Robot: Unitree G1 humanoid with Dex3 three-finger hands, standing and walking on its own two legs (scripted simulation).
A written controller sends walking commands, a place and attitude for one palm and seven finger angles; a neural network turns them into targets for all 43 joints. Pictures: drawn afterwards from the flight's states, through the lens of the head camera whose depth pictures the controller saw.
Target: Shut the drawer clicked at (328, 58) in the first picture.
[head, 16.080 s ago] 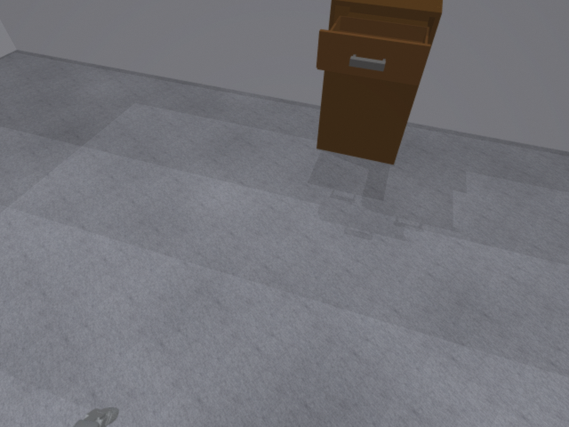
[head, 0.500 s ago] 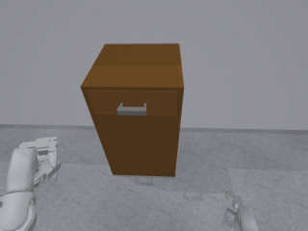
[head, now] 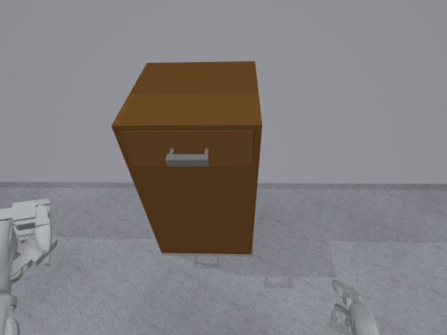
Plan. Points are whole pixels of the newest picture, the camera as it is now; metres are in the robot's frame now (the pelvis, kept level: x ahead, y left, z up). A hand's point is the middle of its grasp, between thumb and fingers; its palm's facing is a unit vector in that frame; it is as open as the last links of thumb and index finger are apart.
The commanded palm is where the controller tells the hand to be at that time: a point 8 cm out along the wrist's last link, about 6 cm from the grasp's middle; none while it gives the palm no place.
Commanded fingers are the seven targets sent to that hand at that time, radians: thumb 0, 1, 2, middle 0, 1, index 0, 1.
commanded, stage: step back with the hand held close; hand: left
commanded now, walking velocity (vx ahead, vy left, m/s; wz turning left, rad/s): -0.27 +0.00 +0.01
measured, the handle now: (188, 155) +0.64 +0.19 -0.09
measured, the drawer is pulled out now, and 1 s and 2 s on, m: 0.00 0.00 0.00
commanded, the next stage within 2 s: stop stepping back and stand still in 1.42 s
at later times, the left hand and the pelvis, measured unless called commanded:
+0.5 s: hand (16, 281) +0.14 +0.27 +0.16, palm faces +0.35 -0.79 -0.50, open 3.2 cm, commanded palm +0.08 +0.31 +0.17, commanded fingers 0.00 0.90 0.90 -1.40 -1.60 -1.40 -1.60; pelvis -0.06 +0.03 -0.01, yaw -1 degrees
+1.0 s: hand out of the picture +0.06 +0.26 +0.16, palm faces +0.39 -0.76 -0.52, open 3.3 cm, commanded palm -0.01 +0.30 +0.17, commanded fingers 0.00 0.90 0.90 -1.40 -1.60 -1.40 -1.60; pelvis -0.13 +0.02 -0.02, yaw +2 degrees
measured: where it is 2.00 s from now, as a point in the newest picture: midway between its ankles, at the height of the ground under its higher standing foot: outside the picture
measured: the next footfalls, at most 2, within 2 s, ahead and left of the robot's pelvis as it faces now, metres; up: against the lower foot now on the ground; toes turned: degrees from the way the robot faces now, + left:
right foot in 1.46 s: -0.33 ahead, -0.13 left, +0.00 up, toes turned +1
left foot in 1.58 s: -0.10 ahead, +0.10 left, +0.00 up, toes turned +2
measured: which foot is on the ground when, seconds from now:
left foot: down 0.00-1.00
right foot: down 0.00-1.00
